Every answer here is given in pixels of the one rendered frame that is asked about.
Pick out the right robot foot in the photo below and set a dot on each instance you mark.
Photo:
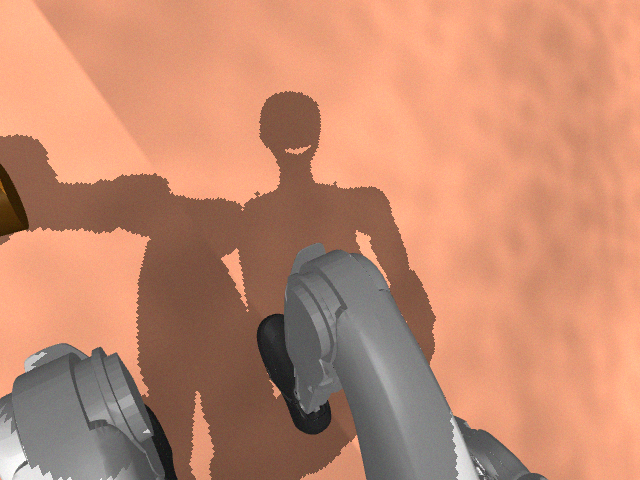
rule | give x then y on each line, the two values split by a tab
272	347

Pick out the left robot foot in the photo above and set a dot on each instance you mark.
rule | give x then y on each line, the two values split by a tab
162	446

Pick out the right robot hand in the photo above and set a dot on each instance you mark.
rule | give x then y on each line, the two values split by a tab
492	460

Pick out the can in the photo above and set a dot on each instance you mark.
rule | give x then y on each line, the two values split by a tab
13	217

